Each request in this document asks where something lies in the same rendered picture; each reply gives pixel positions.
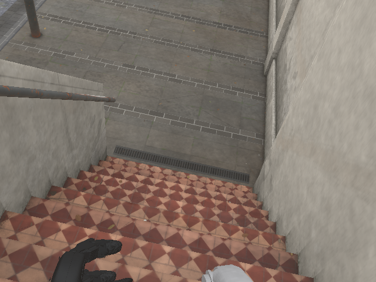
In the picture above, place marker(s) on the robot right thigh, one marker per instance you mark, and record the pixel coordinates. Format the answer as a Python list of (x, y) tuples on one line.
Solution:
[(227, 273)]

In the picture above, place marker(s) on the left robot hand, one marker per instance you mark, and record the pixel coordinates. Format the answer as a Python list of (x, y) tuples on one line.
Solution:
[(71, 266)]

